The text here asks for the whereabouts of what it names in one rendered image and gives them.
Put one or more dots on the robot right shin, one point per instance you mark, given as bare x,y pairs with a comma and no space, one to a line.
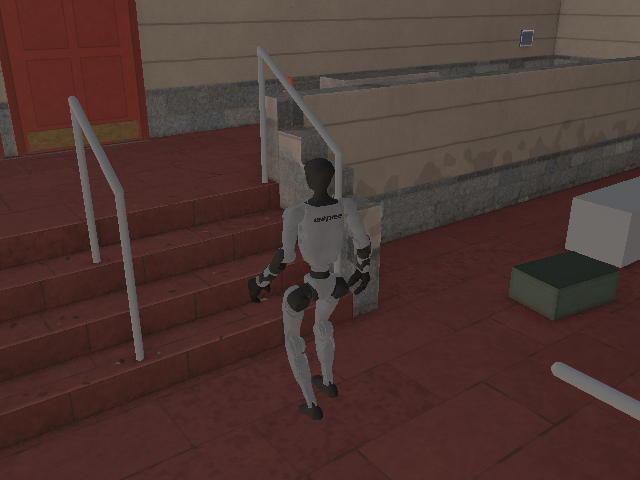
325,351

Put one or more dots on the left robot upper arm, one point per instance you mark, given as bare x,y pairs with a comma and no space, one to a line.
292,216

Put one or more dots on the right robot upper arm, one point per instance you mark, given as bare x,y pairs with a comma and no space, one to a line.
361,240

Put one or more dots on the right robot forearm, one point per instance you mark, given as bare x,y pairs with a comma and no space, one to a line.
363,260

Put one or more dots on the right robot thigh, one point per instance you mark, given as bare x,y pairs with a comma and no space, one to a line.
324,309

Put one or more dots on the robot right hand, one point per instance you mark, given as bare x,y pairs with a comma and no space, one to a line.
365,277

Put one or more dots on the left robot forearm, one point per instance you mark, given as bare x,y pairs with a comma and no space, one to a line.
273,269

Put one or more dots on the robot left hand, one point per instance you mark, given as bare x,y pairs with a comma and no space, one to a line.
254,290

